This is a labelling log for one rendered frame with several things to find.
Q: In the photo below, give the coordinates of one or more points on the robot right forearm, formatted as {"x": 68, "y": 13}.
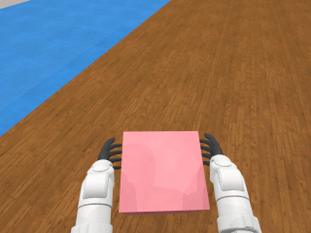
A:
{"x": 232, "y": 198}

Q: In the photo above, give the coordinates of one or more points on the right robot hand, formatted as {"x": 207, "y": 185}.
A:
{"x": 214, "y": 148}

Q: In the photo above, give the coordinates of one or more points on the left robot hand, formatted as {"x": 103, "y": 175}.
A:
{"x": 105, "y": 153}

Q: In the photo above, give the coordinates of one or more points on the robot left forearm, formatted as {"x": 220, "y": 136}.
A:
{"x": 96, "y": 199}

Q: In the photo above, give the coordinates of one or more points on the carton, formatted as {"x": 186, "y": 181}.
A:
{"x": 162, "y": 173}

